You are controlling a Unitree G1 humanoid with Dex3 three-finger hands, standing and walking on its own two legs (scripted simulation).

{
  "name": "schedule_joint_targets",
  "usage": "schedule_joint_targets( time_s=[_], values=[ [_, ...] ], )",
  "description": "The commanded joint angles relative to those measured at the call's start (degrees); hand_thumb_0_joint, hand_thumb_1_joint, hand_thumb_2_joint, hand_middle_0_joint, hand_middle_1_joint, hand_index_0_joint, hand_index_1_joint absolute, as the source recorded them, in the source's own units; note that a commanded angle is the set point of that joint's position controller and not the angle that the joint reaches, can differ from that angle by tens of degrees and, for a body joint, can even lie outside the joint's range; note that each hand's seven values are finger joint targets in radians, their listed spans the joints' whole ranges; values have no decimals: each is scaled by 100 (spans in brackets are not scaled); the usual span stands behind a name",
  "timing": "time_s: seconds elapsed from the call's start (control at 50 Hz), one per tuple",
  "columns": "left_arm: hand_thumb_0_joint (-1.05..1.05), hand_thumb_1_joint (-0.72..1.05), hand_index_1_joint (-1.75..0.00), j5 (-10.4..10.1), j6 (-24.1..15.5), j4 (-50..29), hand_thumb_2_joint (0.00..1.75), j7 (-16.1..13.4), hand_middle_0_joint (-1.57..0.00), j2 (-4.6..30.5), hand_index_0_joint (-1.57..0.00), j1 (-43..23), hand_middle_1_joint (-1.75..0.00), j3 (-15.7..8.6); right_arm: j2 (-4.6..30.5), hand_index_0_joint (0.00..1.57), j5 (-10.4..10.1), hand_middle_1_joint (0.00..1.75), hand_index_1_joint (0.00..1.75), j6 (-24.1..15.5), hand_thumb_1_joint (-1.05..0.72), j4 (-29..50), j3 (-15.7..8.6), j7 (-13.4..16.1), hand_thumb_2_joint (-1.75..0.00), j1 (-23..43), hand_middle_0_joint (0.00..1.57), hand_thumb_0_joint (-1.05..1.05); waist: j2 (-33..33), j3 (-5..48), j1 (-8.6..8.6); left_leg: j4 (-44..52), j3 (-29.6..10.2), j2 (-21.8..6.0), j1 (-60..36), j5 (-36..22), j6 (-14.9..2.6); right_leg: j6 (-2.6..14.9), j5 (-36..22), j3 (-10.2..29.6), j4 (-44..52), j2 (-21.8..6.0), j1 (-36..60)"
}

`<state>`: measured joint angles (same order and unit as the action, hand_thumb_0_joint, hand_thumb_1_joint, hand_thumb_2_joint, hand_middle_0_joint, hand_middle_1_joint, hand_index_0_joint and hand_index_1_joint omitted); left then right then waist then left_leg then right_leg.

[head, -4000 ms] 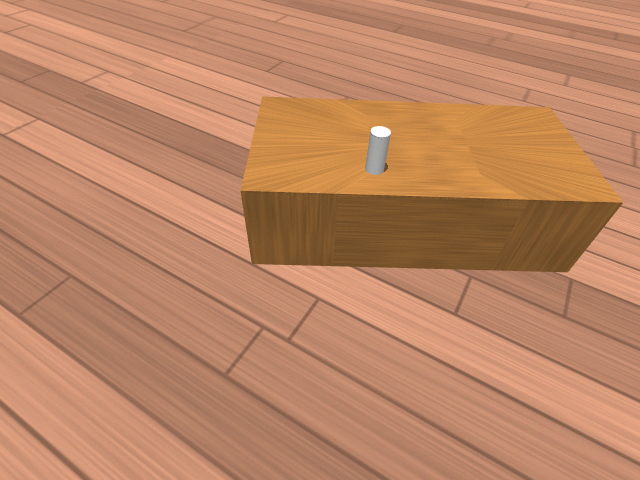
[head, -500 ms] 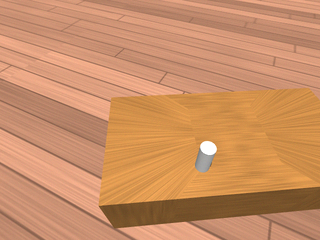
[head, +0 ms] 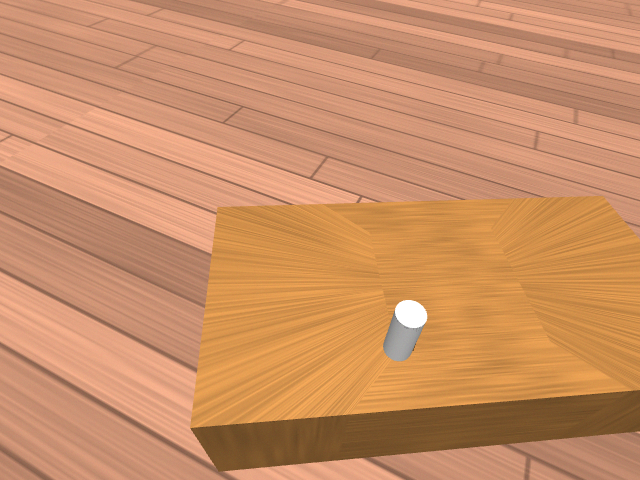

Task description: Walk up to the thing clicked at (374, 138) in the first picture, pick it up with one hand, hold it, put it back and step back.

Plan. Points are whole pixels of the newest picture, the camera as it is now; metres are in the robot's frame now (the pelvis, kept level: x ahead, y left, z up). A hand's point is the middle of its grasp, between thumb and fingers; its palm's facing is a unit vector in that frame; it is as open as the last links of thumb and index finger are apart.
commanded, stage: walk up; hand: right
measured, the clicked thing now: (403, 331) +0.49 -0.20 -0.31
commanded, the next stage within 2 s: stand in 0.52 s
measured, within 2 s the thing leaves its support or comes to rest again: neither
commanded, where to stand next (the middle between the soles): +0.04 -0.01 m, yaw +1 degrees
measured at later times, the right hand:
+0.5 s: hand out of the picture +0.10 -0.24 -0.16, palm faces -0.03 +0.94 -0.33, open 7.4 cm
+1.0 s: hand out of the picture +0.10 -0.25 -0.16, palm faces -0.05 +0.94 -0.33, open 7.4 cm
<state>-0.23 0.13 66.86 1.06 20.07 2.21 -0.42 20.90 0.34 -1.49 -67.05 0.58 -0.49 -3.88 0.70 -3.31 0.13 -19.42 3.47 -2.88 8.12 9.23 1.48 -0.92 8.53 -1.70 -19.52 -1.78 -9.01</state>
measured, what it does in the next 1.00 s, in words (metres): stands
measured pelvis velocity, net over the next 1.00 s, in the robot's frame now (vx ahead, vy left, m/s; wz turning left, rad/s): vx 0.02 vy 0.00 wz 0.02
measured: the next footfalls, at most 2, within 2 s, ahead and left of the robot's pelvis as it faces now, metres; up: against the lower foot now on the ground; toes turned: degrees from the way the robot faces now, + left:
none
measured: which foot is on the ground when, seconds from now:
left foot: down 0.00-1.00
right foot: down 0.00-1.00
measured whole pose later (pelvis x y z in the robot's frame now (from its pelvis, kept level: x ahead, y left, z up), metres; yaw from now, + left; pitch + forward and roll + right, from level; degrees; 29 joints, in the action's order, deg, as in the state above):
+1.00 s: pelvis +0.02 +0.00 +0.00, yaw +1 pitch -2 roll +0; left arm 0.3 -0.5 65.6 0.5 20.3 5.0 -0.2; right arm 19.9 0.7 -0.8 -65.5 0.4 -0.6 -5.5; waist -0.1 -2.7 0.0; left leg -17.4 2.5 -2.3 6.1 9.4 1.4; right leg -1.3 9.1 -2.7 -17.5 -2.3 -6.5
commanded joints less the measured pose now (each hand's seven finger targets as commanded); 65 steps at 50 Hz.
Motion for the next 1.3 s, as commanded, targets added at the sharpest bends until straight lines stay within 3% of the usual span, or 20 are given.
schedule_joint_targets(
  time_s=[0.0, 0.22, 0.58, 0.9, 1.28],
  values=[
    [0, 90, -30, 31, -136, -258, 90, -61, -20, 1160, -20, -285, -30, -216, 1212, 20, -7, 30, 30, -96, -90, 288, -254, 67, -90, 313, 20, 0, -171, 655, 5, 429, -547, -586, -164, -219, -225, 160, -418, 550, 371, -625, 215],
    [0, 90, -30, 52, -139, -225, 90, -83, -20, 1126, -20, -195, -30, -225, 1174, 20, -8, 30, 30, -60, -90, 273, -293, 76, -90, 320, 20, 0, -82, 646, -20, 475, -539, -571, -206, -241, -230, 144, -477, 518, 423, -648, 299],
    [0, 90, -30, 90, -191, -346, 90, -132, -20, 1187, -20, -83, -30, -236, 1109, 20, 47, 30, 30, -40, -90, 423, -294, 78, -90, 282, 20, 0, -149, 683, -37, 418, -596, -601, -263, -758, -200, 125, -761, 482, 410, -700, 432],
    [0, 90, -30, 73, -196, -428, 90, -124, -20, 1208, -20, 20, -30, -199, 1124, 20, 27, 30, 30, -28, -90, 489, -274, 62, -90, 154, 20, 0, -75, 502, -25, 487, -627, -574, -256, -514, -178, 129, -422, 424, 490, -672, 303],
    [0, 90, -30, 85, -204, -472, 90, -136, -20, 1230, -20, 99, -30, -193, 1153, 20, 35, 30, 30, -13, -90, 514, -271, 67, -90, 55, 20, 0, -137, 567, -37, 399, -619, -586, -288, -588, -206, 142, -583, 433, 467, -701, 377]
  ],
)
